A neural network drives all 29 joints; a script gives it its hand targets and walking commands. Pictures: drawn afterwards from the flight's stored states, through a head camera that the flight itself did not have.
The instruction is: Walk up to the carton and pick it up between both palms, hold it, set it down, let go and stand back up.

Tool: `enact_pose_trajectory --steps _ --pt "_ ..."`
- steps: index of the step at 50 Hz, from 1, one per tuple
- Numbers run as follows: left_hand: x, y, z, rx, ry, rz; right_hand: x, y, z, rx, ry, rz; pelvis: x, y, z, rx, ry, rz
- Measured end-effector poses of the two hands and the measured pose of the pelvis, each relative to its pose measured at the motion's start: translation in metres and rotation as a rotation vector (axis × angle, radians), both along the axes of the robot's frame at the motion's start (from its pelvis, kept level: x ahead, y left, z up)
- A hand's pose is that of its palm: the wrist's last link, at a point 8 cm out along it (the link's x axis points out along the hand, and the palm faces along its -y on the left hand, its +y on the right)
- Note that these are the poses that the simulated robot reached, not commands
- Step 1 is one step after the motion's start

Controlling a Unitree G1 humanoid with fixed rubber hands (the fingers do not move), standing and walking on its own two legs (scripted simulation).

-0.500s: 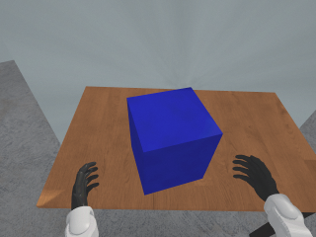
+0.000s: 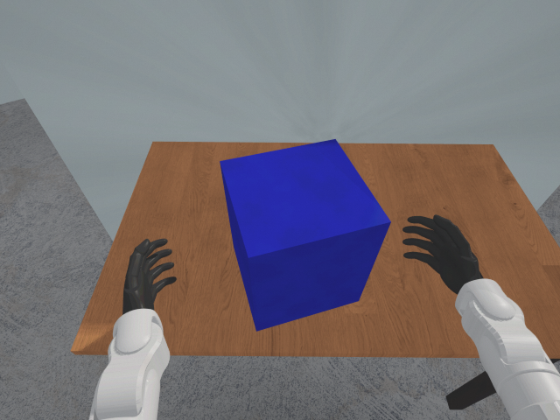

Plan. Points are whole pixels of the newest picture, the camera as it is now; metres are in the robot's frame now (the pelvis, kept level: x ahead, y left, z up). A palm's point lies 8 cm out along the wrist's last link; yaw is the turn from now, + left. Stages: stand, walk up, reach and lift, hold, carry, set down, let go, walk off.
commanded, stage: reach and lift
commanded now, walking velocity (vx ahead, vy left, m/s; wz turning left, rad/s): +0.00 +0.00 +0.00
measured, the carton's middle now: (295, 237) +0.44 +0.03 -0.03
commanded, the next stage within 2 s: none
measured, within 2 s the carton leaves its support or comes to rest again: neither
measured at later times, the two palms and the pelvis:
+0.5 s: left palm (128, 253) +0.29 +0.24 +0.10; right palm (435, 203) +0.41 -0.17 +0.11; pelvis +0.00 +0.00 +0.00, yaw +1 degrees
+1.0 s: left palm (122, 219) +0.33 +0.26 +0.12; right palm (411, 160) +0.46 -0.13 +0.14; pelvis +0.00 +0.00 +0.00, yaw +3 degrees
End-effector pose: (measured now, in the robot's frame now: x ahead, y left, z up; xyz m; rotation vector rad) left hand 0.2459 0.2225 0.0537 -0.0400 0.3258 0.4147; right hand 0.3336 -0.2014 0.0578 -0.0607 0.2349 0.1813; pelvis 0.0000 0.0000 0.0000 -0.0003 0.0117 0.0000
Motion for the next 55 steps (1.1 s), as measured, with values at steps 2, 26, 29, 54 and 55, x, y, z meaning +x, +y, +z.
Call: enact_pose_trajectory --steps 2,26,29,54,55 --pt "0.003 0.001 0.003 -0.004 0.0 0.001 0.007 0.004 0.005 0.006 -0.003 0.003 -0.002 0.0 0.0 0.0 0.004 0.001" --pt "0.043 0.018 0.052 -0.014 0.009 0.009 0.08 0.033 0.053 0.014 0.022 0.019 0.0 -0.004 -0.001 -0.003 0.03 0.026" --pt "0.047 0.02 0.056 -0.012 0.003 0.009 0.087 0.035 0.06 0.021 0.014 0.024 0.001 -0.005 -0.001 -0.003 0.038 0.029" --pt "0.078 0.029 0.049 -0.018 0.042 0.012 0.129 0.066 0.065 0.02 0.051 0.031 0.005 0.0 -0.001 -0.009 0.081 0.048" --pt "0.076 0.027 0.042 -0.022 0.05 0.01 0.127 0.065 0.059 0.016 0.058 0.026 0.006 0.001 -0.001 -0.009 0.081 0.048"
